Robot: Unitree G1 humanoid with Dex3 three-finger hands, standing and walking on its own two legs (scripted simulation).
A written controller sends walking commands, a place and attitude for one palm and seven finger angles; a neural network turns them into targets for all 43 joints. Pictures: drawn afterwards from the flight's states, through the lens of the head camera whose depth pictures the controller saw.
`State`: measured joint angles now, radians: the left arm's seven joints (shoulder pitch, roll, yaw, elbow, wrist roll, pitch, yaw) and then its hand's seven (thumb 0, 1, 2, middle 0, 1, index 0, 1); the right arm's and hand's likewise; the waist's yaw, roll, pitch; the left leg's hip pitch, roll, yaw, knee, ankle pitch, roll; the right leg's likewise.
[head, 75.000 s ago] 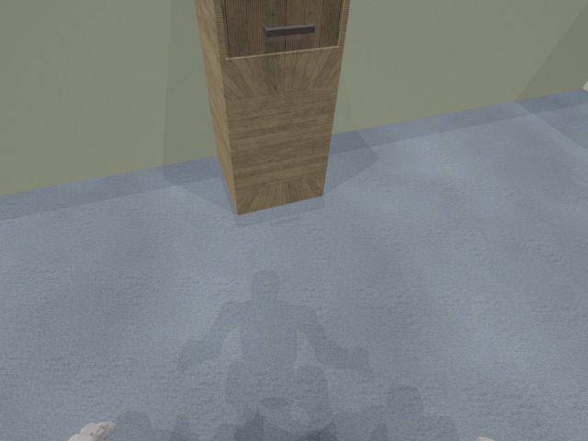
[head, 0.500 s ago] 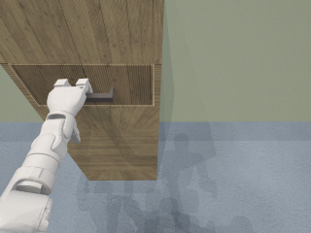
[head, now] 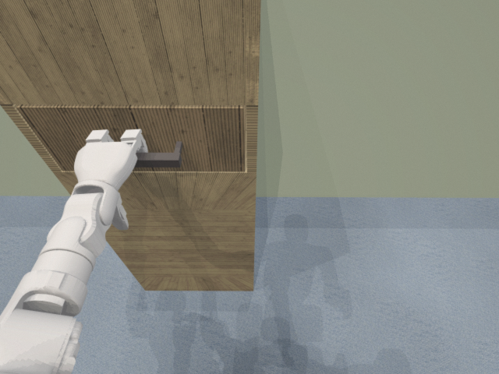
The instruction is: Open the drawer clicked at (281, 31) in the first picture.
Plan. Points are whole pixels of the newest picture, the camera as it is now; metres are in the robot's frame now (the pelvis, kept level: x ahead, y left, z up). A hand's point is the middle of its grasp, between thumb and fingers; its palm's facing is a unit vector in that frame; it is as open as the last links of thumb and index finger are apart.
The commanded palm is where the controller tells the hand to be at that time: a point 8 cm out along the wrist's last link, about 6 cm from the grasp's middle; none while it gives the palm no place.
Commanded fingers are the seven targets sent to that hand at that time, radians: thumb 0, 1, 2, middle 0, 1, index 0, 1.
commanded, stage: close the thumb around the handle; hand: left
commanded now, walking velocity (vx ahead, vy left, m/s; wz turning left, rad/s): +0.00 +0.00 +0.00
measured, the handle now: (139, 152) +0.48 +0.23 +0.07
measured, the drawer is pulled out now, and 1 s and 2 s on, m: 0.00 0.03 0.17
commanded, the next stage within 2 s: pull the drawer open in 0.56 s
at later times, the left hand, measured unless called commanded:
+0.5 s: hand (123, 182) +0.42 +0.25 +0.05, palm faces -0.02 -0.03 -1.00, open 6.0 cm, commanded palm +0.39 +0.25 +0.11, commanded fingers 0.00 0.90 0.90 -0.40 -1.35 -0.40 -1.35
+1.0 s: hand (119, 198) +0.39 +0.25 +0.05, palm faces +0.01 -0.07 -1.00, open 5.9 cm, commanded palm +0.35 +0.24 +0.11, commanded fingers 0.00 0.90 0.90 -0.40 -1.35 -0.40 -1.35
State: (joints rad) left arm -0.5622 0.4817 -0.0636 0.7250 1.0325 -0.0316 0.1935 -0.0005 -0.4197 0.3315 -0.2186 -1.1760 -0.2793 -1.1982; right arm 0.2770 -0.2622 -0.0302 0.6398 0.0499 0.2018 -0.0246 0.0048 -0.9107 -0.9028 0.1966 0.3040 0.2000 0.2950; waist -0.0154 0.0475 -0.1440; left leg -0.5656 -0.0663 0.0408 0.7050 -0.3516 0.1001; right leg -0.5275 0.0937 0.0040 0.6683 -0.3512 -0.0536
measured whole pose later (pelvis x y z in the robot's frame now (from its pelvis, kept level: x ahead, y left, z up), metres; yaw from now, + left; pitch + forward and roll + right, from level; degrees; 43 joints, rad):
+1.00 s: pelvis +0.02 +0.01 +0.00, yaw -1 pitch +12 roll -2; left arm -0.29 0.46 -0.05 0.43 1.00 0.03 0.19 0.01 0.74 0.80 -0.26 -1.31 -0.34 -1.30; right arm 0.24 -0.26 -0.04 0.62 0.05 0.18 -0.01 0.01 -0.91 -0.90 0.20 0.30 0.20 0.29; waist -0.02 0.06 -0.15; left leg -0.51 -0.07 0.06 0.67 -0.37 0.11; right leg -0.48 0.09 0.03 0.63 -0.36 -0.04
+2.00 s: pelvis +0.01 -0.01 +0.01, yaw -1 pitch +7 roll -1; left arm 0.25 0.45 0.00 -0.05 0.96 0.02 0.20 0.02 0.72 0.82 -0.26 -1.28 -0.37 -1.30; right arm 0.12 -0.25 0.00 0.60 0.01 0.10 -0.01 0.01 -0.91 -0.90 0.20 0.30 0.20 0.30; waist 0.05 0.07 -0.11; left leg -0.42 -0.06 0.06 0.65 -0.36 0.09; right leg -0.40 0.10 0.03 0.64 -0.36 -0.06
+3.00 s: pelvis +0.01 +0.00 +0.00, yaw -2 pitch +8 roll -1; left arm 0.67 0.47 0.04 -0.35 0.94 -0.05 0.32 0.02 0.71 0.81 -0.27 -1.29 -0.37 -1.29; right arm 0.11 -0.25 0.01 0.56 0.00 0.11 0.03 0.01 -0.91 -0.90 0.20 0.30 0.20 0.30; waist 0.08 0.08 -0.13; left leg -0.48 -0.05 0.07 0.75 -0.41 0.09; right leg -0.46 0.11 0.04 0.72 -0.40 -0.06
